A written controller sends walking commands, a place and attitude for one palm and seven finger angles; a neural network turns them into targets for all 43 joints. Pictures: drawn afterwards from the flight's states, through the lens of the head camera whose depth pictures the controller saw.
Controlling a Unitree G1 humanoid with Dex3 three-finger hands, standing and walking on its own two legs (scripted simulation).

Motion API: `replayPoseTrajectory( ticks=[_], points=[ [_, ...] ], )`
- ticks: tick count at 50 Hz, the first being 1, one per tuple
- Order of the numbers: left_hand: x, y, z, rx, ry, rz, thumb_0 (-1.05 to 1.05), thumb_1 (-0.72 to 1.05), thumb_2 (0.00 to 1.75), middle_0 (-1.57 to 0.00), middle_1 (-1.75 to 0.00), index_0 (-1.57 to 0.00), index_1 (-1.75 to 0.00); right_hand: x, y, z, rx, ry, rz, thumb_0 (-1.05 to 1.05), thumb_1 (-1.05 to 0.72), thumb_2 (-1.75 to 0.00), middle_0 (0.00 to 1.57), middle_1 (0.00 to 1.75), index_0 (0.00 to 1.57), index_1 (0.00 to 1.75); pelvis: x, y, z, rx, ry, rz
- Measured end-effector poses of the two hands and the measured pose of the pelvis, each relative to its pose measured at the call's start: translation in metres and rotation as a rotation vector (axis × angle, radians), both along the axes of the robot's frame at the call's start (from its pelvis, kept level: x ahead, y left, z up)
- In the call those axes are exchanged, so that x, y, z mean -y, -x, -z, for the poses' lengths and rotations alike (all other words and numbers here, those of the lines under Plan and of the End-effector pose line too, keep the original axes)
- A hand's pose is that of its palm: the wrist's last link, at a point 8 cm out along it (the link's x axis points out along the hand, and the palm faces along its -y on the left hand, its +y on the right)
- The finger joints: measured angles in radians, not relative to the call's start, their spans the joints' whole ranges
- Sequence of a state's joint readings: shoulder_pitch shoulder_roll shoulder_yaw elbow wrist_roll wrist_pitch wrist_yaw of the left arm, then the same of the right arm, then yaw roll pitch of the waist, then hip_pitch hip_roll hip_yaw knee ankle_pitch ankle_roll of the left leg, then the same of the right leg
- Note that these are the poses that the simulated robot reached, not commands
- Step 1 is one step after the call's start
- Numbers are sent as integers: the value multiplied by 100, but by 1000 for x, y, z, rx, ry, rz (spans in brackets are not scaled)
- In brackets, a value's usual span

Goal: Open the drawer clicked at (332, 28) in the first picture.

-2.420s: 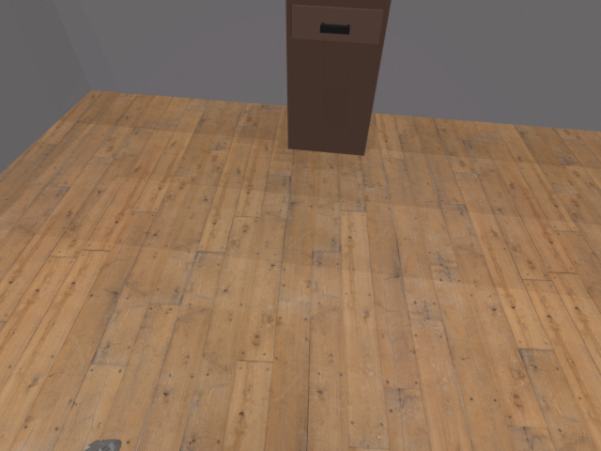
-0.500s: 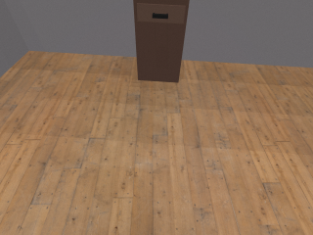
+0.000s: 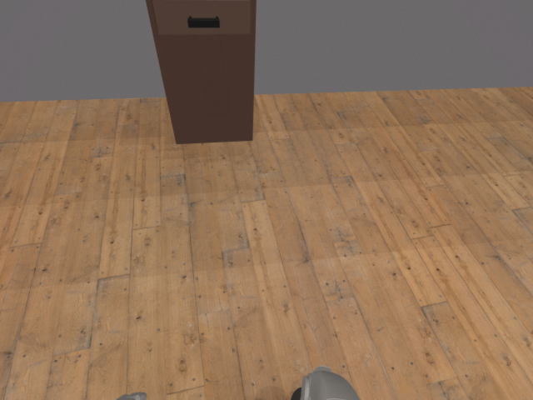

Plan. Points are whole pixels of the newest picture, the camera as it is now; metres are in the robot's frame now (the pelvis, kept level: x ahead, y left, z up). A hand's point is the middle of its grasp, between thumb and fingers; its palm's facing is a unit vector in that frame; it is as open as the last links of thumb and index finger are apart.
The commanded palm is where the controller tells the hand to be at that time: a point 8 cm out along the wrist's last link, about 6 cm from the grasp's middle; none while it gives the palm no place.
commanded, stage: walk to a spot facing it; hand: left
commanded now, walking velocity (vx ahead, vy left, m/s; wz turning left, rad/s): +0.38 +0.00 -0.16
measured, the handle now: (203, 20) +1.47 +0.30 -0.09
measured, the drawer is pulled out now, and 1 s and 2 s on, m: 0.00 0.00 0.00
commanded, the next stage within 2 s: turn to face it in 1.28 s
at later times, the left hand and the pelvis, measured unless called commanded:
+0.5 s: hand (165, 361) +0.21 +0.19 -0.18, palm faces +0.03 -0.99 -0.17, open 7.2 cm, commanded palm none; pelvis +0.22 +0.00 +0.00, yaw -2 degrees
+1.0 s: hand (182, 224) +0.51 +0.21 -0.17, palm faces -0.16 -0.97 -0.16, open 7.3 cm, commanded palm none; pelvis +0.43 +0.04 +0.01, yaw -11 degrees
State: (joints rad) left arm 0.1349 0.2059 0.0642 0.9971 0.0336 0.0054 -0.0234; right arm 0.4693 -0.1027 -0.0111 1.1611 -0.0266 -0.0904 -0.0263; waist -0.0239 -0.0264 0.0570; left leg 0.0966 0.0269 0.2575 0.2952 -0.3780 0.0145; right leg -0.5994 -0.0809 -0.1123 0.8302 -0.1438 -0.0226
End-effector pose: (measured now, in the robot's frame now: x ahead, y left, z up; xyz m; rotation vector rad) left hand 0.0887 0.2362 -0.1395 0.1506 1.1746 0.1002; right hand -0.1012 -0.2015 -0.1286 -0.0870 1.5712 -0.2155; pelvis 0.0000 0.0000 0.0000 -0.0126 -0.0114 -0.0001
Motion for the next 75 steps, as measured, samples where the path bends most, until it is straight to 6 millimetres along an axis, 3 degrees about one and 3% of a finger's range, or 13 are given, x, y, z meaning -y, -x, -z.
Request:
replayPoseTrajectory(
  ticks=[5, 8, 13, 21, 30, 34, 47, 52, 58, 61, 65, 70, 75],
  points=[
    [24, -107, 3, 99, -9, 94, 0, 92, 90, -19, -30, -20, -30, -6, 0, 7, -152, -40, 84, 0, -91, -90, 20, 30, 20, 30, 12, -56, 16, 9, 2, 20],
    [35, -141, 10, 143, -12, 92, 0, 92, 90, -20, -30, -20, -30, 3, -26, 18, -186, -54, 104, 1, -91, -90, 20, 30, 20, 30, 22, -88, 26, 18, -4, 27],
    [41, -137, 10, 39, -3, 52, 0, 92, 90, -20, -30, -20, -30, 28, -133, 21, 6, -13, 68, 1, -91, -90, 20, 30, 20, 30, 26, -126, 13, 27, 9, 33],
    [9, -123, 2, -114, -31, -18, -1, 95, 90, -20, -30, -20, -30, 45, -315, 4, 319, 45, -43, 1, -94, -90, 20, 30, 19, 30, 12, -189, -1, 11, 24, 36],
    [-16, -123, 29, -303, 56, -97, 0, 92, 90, -20, -30, -20, -30, 12, -463, -10, 477, 99, -163, 1, -92, -90, 20, 30, 19, 30, -33, -272, 12, 24, 30, 48],
    [-30, -159, 25, -341, 60, -54, 1, 92, 90, -20, -30, -20, -30, -11, -476, -12, 481, 96, -118, 0, -91, -90, 20, 30, 20, 30, -48, -300, 6, 33, 22, 79],
    [-38, -371, 2, -148, 17, 82, 1, 92, 90, -20, -30, -20, -30, -46, -415, -7, 128, 49, 132, 0, -93, -90, 20, 30, 20, 30, -51, -401, -10, 7, -1, 166],
    [-12, -461, 1, -102, -6, 191, 1, 92, 90, -20, -30, -20, -30, -66, -399, -1, 0, -17, 241, 0, -92, -90, 20, 30, 20, 30, -34, -444, -4, 5, -8, 207],
    [47, -576, 5, 25, -15, 306, 1, 92, 90, -20, -30, -20, -30, -69, -407, 12, -147, -104, 339, 0, -91, -90, 20, 30, 20, 30, 3, -502, 15, 2, -10, 248],
    [69, -608, 7, 91, -11, 298, 0, 92, 90, -20, -30, -20, -30, -47, -437, 23, -147, -114, 347, 1, -91, -90, 20, 30, 20, 30, 21, -525, 22, 14, -11, 258],
    [80, -615, 0, 57, -18, 275, 0, 92, 90, -20, -30, -20, -30, 2, -519, 29, 19, -49, 311, 1, -91, -90, 20, 30, 20, 30, 33, -551, 11, 20, -5, 277],
    [68, -627, -12, 16, -66, 255, -3, 96, 90, -20, -30, -21, -30, 54, -632, 20, 263, 30, 249, 1, -91, -90, 20, 30, 19, 29, 41, -585, 0, 9, -1, 281],
    [63, -625, -7, -56, -43, 219, -1, 94, 90, -20, -30, -20, -30, 85, -713, 5, 369, 86, 174, 1, -94, -90, 20, 30, 19, 29, 39, -620, -3, 15, 11, 258]
  ],
)
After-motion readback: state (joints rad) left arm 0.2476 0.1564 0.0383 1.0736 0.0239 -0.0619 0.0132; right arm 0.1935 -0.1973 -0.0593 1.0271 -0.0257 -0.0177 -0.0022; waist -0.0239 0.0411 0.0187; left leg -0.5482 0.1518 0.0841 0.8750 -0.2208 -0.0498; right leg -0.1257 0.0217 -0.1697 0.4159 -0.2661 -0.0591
